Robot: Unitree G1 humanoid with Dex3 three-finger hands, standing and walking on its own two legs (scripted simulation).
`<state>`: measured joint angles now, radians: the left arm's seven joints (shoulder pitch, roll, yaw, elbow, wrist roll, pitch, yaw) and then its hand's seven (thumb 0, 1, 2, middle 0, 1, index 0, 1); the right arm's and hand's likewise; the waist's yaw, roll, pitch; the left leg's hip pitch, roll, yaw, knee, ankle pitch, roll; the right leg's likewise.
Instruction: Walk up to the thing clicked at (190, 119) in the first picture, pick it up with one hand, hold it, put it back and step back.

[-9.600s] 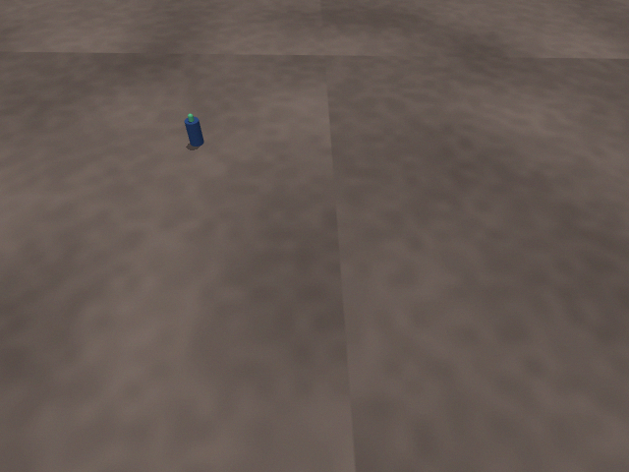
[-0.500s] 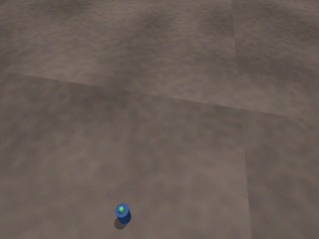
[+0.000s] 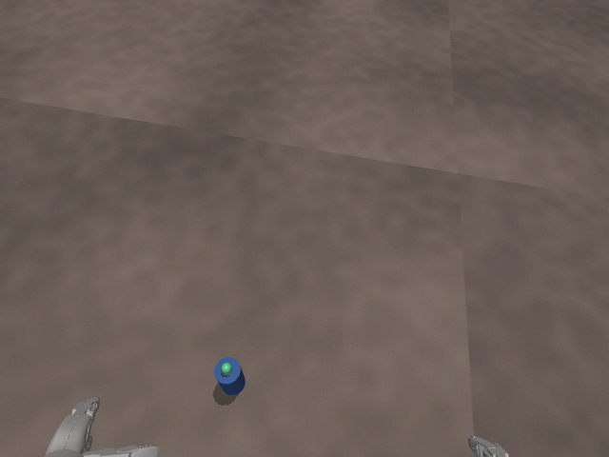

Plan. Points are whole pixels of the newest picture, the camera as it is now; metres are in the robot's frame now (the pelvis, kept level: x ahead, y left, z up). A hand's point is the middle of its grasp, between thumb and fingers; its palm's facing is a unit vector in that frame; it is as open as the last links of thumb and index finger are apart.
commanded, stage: go down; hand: left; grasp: from the side
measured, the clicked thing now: (229, 375) +0.41 +0.19 -0.67
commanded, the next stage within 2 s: none
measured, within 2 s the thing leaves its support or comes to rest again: neither
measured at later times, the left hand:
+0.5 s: hand out of the picture +0.15 +0.27 -0.17, palm faces +0.05 -0.95 -0.31, open 17.2 cm
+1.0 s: hand (108, 438) +0.20 +0.31 -0.23, palm faces +0.11 -0.96 -0.24, open 17.2 cm
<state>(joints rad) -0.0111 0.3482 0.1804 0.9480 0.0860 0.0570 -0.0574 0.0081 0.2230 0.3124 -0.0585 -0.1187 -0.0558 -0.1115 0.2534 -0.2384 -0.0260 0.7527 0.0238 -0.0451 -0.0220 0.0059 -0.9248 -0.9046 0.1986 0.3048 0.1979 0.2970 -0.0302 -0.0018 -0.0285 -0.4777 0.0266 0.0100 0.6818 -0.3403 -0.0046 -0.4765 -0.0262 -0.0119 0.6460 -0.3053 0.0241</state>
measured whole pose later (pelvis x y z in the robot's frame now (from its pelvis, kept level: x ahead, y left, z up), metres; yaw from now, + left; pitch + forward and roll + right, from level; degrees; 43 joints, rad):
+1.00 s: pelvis -0.03 +0.00 -0.14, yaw +1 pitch +26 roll -3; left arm 0.06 0.47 0.40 0.58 -0.07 -0.05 -0.28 0.00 -0.49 0.07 -0.07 -0.07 -0.06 -0.07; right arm 0.18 -0.27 -0.01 0.54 0.00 -0.22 -0.05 0.01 -0.92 -0.90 0.20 0.31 0.20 0.30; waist -0.04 -0.01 -0.17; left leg -1.29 0.02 -0.05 1.48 -0.63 -0.01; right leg -1.26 -0.04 -0.04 1.42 -0.60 0.03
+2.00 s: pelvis -0.09 +0.00 -0.34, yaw -3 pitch +33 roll -7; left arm -0.54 0.80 0.74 1.04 -0.16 -0.38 -0.69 -0.01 -0.56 0.05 -0.06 -0.07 -0.05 -0.07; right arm 0.11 -0.34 0.08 0.68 -0.03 -0.18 -0.02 0.01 -0.92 -0.90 0.20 0.30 0.20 0.30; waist -0.09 -0.01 -0.13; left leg -2.04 0.01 -0.11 2.18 -0.70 -0.01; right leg -2.00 -0.03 -0.06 2.09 -0.66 0.03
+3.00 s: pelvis -0.09 +0.01 -0.40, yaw -5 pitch +30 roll -9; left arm -0.66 0.94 0.80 1.22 -0.24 -0.51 -0.76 -0.01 -0.57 0.03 -0.08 -0.09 -0.06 -0.10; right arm 0.09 -0.38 0.17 0.66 -0.06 -0.18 0.00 0.00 -0.91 -0.90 0.20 0.31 0.20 0.30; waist -0.13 -0.06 -0.04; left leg -2.18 0.00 -0.15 2.35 -0.70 0.00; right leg -2.11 -0.02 -0.08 2.24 -0.65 0.04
